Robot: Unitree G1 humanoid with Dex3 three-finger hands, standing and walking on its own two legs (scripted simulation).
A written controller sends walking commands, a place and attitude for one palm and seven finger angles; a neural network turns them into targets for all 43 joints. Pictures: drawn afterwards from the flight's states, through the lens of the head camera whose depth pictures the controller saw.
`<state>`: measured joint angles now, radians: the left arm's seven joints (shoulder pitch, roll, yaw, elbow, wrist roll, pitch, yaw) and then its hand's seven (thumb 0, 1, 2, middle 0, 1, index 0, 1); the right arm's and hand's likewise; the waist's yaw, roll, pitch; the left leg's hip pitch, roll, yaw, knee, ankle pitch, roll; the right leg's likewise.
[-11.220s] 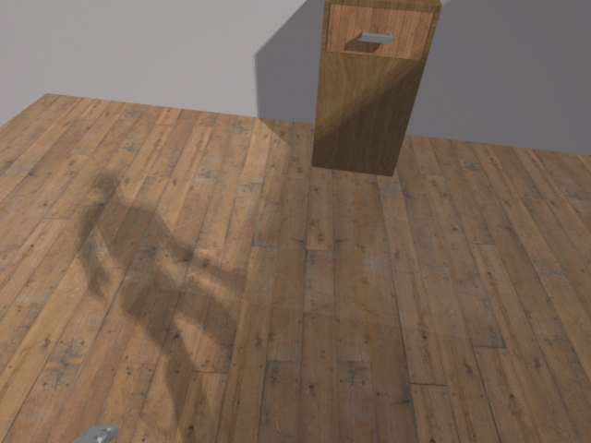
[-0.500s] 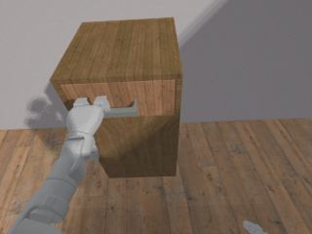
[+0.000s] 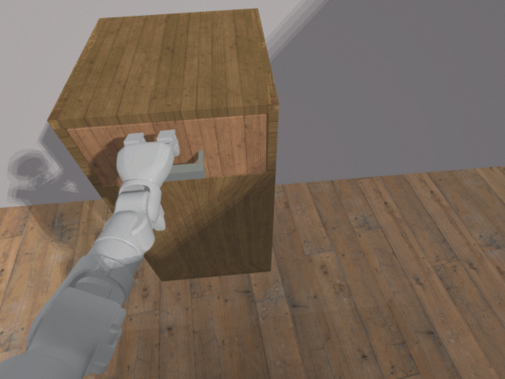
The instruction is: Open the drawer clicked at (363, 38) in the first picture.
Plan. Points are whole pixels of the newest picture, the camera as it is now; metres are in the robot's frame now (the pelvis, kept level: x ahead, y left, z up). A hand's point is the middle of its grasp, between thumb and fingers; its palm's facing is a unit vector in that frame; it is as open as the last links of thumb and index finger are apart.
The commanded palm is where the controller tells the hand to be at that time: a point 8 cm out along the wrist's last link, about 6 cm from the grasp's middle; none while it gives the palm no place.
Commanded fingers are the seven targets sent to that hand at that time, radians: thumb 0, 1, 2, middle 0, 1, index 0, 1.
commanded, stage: move the hooked fingers above the handle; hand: left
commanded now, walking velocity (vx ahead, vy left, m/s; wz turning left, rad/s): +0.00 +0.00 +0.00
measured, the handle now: (176, 164) +0.55 +0.17 -0.02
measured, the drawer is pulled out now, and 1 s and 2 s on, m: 0.00 0.00 0.00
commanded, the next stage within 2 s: lower the fingers behind the handle in 1.40 s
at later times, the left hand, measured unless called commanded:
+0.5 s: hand (163, 171) +0.49 +0.17 +0.03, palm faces -0.06 -0.04 -1.00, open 13.9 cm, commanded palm +0.47 +0.17 +0.09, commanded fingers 0.00 -0.50 0.30 -0.30 -1.20 -0.30 -1.20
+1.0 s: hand (166, 169) +0.49 +0.17 +0.03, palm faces -0.09 -0.04 -1.00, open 13.9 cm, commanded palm +0.48 +0.17 +0.09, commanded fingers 0.00 -0.50 0.30 -0.30 -1.20 -0.30 -1.20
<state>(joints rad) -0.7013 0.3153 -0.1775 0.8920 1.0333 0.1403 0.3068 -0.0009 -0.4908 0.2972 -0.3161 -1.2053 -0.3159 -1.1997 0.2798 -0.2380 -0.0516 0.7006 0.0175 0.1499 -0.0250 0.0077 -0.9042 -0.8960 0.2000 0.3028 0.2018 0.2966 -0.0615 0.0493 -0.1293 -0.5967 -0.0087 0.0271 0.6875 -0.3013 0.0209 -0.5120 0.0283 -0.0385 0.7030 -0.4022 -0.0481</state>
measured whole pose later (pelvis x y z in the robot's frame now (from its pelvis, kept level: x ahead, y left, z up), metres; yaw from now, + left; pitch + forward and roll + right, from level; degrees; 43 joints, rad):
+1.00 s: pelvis +0.01 +0.01 -0.01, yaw -2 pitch +17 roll -1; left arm -0.88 0.32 -0.14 1.13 1.02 0.20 0.30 0.00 -0.49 0.30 -0.31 -1.21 -0.31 -1.20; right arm 0.34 -0.23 -0.04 0.69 0.00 0.12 -0.02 0.00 -0.90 -0.90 0.20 0.30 0.20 0.30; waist -0.13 0.05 -0.16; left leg -0.70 0.00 0.05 0.73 -0.33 0.04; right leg -0.61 0.04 -0.02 0.72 -0.40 -0.03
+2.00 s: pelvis +0.00 +0.00 -0.01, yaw -1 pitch +19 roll -1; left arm -0.83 0.33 -0.13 1.09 1.05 0.09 0.36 0.00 -0.49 0.30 -0.32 -1.21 -0.32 -1.20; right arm 0.36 -0.24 -0.06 0.73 0.00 0.10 -0.03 0.01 -0.90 -0.90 0.20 0.30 0.20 0.30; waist -0.14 0.05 -0.17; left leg -0.78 0.01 0.02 0.81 -0.35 0.02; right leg -0.68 0.05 -0.04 0.79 -0.43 -0.05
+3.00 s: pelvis -0.01 +0.02 -0.04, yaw -2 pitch +23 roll -3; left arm -0.88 0.34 -0.09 1.19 1.06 0.15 0.44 0.00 -0.49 0.30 -0.29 -1.21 -0.32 -1.20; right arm 0.37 -0.22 -0.03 0.72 -0.02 0.08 -0.01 0.00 -0.90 -0.90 0.20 0.30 0.20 0.30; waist -0.18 0.06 -0.19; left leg -0.96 0.02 0.03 0.95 -0.40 0.05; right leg -0.85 0.06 -0.03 0.91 -0.46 -0.03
